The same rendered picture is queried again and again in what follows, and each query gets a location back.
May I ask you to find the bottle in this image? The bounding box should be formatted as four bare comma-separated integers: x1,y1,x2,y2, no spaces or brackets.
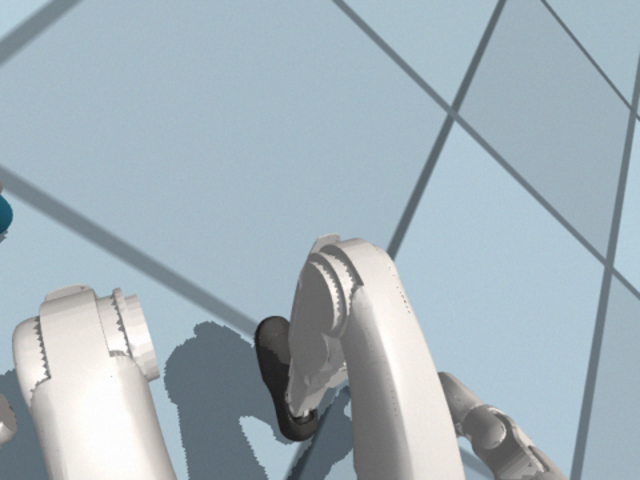
0,195,13,234

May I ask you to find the right robot arm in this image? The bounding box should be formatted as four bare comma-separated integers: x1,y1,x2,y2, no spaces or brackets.
461,405,569,480

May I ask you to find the right robot hand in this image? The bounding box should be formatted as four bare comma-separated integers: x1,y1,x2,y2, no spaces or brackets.
438,372,485,438

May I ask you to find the right robot foot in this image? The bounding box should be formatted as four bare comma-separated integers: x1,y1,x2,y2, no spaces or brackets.
255,316,318,442

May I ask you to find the left robot arm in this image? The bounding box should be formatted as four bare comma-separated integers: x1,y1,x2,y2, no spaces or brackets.
0,394,17,449

